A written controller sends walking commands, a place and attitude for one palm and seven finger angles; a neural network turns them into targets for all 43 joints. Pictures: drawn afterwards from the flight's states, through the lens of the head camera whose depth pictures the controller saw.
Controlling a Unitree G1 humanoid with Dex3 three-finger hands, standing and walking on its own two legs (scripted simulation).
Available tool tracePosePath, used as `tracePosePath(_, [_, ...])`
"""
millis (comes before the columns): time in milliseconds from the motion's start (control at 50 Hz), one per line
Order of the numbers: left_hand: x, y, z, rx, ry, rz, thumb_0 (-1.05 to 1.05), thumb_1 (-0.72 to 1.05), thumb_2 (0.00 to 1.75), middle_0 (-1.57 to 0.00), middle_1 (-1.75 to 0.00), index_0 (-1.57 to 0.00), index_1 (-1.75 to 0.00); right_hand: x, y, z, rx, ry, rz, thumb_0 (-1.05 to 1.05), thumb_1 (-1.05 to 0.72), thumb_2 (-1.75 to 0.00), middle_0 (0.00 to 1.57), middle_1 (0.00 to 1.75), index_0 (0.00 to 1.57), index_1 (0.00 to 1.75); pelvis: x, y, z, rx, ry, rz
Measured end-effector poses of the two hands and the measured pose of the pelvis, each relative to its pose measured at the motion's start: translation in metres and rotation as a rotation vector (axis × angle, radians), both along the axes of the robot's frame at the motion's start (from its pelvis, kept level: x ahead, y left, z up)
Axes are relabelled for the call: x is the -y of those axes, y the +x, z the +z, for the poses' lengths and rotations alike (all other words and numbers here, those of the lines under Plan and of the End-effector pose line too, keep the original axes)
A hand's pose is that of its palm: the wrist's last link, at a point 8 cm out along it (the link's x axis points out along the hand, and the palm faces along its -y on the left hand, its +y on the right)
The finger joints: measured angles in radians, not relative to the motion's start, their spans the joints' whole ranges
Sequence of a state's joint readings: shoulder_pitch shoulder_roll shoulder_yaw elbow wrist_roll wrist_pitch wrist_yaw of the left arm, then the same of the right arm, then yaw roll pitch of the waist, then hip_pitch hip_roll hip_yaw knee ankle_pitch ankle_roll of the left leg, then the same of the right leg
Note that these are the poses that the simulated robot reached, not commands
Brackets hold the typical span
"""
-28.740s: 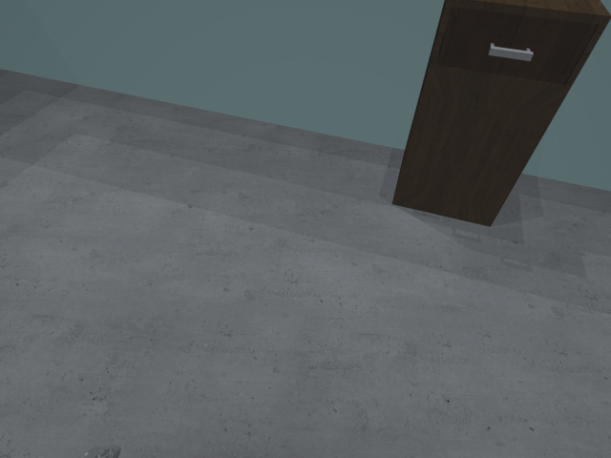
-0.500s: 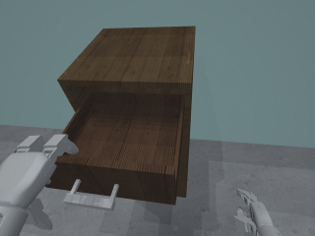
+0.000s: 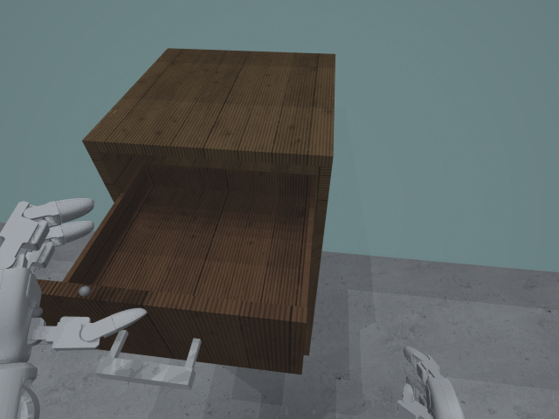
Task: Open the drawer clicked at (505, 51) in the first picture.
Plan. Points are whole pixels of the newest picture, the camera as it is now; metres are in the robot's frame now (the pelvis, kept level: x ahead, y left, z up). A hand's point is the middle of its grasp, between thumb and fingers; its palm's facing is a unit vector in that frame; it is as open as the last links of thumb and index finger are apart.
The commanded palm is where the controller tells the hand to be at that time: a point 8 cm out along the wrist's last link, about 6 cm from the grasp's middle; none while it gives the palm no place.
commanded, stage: draw the hand back to the body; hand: left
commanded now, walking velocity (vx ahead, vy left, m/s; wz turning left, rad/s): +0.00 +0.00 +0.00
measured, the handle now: (152, 357) +0.19 +0.20 +0.00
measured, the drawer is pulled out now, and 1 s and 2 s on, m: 0.29 0.29 0.29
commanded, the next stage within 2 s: step back with the hand held close in 0.60 s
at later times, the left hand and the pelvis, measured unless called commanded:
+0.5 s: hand (74, 301) +0.18 +0.23 +0.18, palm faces +0.41 -0.81 -0.41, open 8.0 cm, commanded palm +0.12 +0.27 +0.19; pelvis +0.00 -0.01 +0.00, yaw +1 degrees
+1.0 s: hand (86, 313) +0.17 +0.21 +0.17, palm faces +0.29 -0.80 -0.53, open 7.4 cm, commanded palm +0.10 +0.27 +0.19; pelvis -0.03 -0.01 +0.00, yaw +0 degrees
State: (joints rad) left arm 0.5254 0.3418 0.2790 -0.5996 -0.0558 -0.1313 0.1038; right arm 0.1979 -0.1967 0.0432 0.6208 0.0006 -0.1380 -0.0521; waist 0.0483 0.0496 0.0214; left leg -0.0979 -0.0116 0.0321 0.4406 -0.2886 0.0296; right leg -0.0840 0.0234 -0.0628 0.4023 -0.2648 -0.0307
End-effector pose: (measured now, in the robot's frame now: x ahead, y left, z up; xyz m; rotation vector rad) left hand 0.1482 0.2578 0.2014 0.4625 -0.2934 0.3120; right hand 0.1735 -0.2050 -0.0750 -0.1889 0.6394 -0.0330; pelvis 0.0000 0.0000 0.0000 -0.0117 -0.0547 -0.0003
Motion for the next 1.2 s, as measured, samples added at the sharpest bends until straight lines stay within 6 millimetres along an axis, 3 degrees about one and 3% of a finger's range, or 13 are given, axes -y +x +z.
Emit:
tracePosePath(320, [-0.012,-0.007,-0.006,-0.066,0.001,0.089,0.01,0.45,0.71,-0.24,-0.58,-0.24,-0.58,0.014,0.016,0.003,0.003,-0.018,-0.016,0.01,-0.90,-0.89,0.20,0.30,0.20,0.30,0.004,0.000,0.001,-0.005,0.002,0.008])
tracePosePath(560, [-0.004,-0.012,-0.005,-0.066,-0.006,0.097,0.01,0.80,0.87,-0.22,-0.35,-0.22,-0.35,0.015,0.011,0.000,-0.004,0.009,-0.007,0.01,-0.90,-0.89,0.20,0.30,0.20,0.30,0.012,-0.005,0.002,0.004,0.006,0.010])
tracePosePath(720, [0.003,-0.016,-0.004,-0.065,0.002,0.094,0.02,0.87,0.90,-0.21,-0.31,-0.21,-0.31,0.024,0.003,-0.004,-0.012,0.011,-0.020,0.01,-0.90,-0.89,0.20,0.30,0.20,0.30,0.017,-0.008,0.002,0.008,0.007,0.009])
tracePosePath(840, [0.000,-0.012,0.009,-0.027,0.090,0.072,0.02,0.88,0.90,-0.21,-0.30,-0.21,-0.30,0.034,-0.009,-0.004,-0.036,0.001,-0.049,0.01,-0.90,-0.89,0.20,0.30,0.20,0.30,0.019,-0.016,0.001,-0.043,0.001,0.009])
tracePosePath(980, [0.004,-0.011,-0.005,-0.116,0.112,-0.008,0.01,0.89,0.90,-0.21,-0.30,-0.21,-0.30,0.049,-0.030,-0.005,-0.074,-0.032,-0.139,0.01,-0.90,-0.89,0.20,0.30,0.20,0.30,0.011,-0.027,-0.001,-0.083,0.008,-0.004])
tracePosePath(1080, [-0.002,-0.021,-0.009,-0.134,0.133,-0.032,0.02,0.88,0.90,-0.21,-0.30,-0.21,-0.30,0.050,-0.047,-0.004,-0.086,-0.056,-0.174,0.01,-0.91,-0.89,0.20,0.30,0.20,0.30,0.004,-0.038,-0.003,-0.092,0.009,-0.002])
tracePosePath(1200, [-0.017,-0.040,-0.005,-0.083,0.150,-0.012,0.02,0.88,0.90,-0.22,-0.30,-0.22,-0.30,0.038,-0.062,-0.002,-0.083,-0.071,-0.162,0.01,-0.91,-0.89,0.20,0.30,0.20,0.30,-0.003,-0.053,-0.006,-0.092,0.007,0.003])
